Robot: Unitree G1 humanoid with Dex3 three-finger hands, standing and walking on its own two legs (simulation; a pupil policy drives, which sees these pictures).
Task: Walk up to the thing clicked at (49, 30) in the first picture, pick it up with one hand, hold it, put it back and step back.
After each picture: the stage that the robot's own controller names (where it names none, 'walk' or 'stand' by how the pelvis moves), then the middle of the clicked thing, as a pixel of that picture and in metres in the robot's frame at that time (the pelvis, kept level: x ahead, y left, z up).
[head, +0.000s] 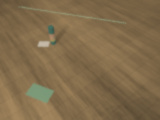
stand; (52, 35) +1.53 +0.33 -0.65
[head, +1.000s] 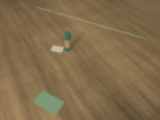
walk; (67, 41) +1.42 +0.10 -0.63
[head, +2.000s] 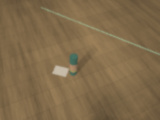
walk; (73, 65) +0.90 +0.09 -0.63
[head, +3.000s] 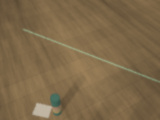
walk; (56, 105) +0.56 +0.18 -0.63
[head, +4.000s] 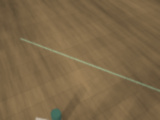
stand; out of the picture +0.48 +0.15 -0.64
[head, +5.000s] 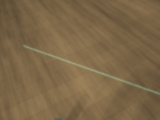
stand; out of the picture +0.44 +0.17 -0.65
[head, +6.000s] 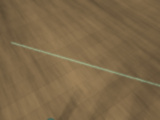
stand; out of the picture +0.38 +0.23 -0.64
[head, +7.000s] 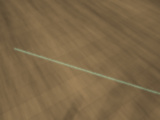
stand; out of the picture +0.41 +0.20 -0.65
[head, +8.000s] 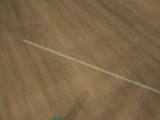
stand; out of the picture +0.41 +0.18 -0.65
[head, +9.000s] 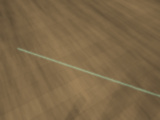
stand; out of the picture +0.39 +0.20 -0.66
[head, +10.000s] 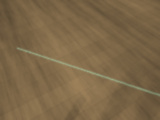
stand; out of the picture +0.38 +0.21 -0.66
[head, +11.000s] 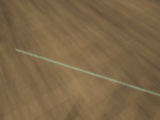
stand; out of the picture +0.37 +0.21 -0.66
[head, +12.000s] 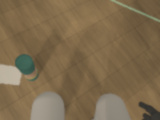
go down; (28, 69) +0.43 +0.24 -0.34
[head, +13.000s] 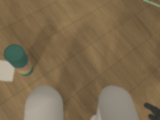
go down; (21, 62) +0.43 +0.26 -0.27
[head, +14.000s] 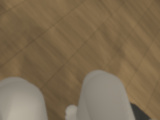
close in; out of the picture +0.41 +0.31 -0.16
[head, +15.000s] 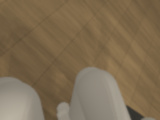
close; out of the picture +0.42 +0.31 -0.16
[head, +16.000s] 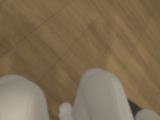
lift; out of the picture +0.37 +0.30 -0.16
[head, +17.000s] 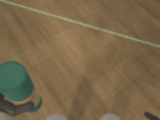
lift; (23, 92) +0.31 +0.19 +0.02
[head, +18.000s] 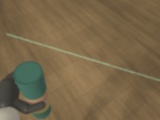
hold; (36, 94) +0.31 +0.16 +0.03
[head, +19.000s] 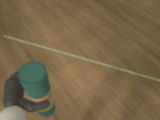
hold; (40, 93) +0.32 +0.15 +0.03
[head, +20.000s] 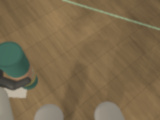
crouch; (20, 70) +0.39 +0.20 -0.05
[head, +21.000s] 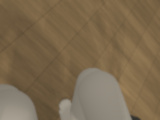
lower; out of the picture +0.41 +0.28 -0.18
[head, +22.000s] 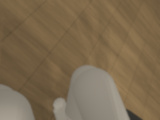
lower; out of the picture +0.43 +0.31 -0.16
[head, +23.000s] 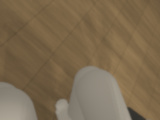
lower; out of the picture +0.41 +0.31 -0.16
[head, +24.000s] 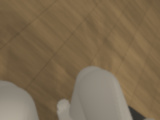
lower; out of the picture +0.40 +0.30 -0.16
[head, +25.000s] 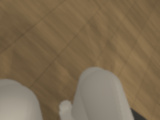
loosen; out of the picture +0.39 +0.29 -0.16
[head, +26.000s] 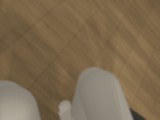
withdraw; out of the picture +0.40 +0.27 -0.16
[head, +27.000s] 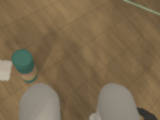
walk; (26, 68) +0.42 +0.23 -0.24
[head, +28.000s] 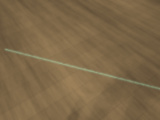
stand; out of the picture +0.34 +0.17 -0.59
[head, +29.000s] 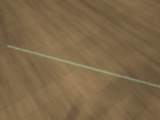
stand; out of the picture +0.37 +0.18 -0.60
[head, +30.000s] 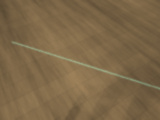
stand; out of the picture +0.37 +0.18 -0.61
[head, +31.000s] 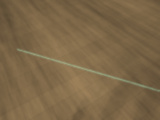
walk; out of the picture +0.38 +0.17 -0.66
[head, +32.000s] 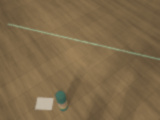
walk; (62, 101) +0.52 +0.16 -0.64
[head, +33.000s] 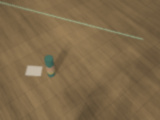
walk; (50, 66) +0.79 +0.22 -0.64
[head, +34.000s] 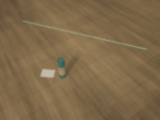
stand; (61, 68) +1.00 +0.20 -0.64
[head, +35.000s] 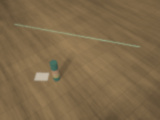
stand; (55, 71) +0.98 +0.25 -0.66
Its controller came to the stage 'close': yes
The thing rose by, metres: 0.67
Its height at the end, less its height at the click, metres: +0.00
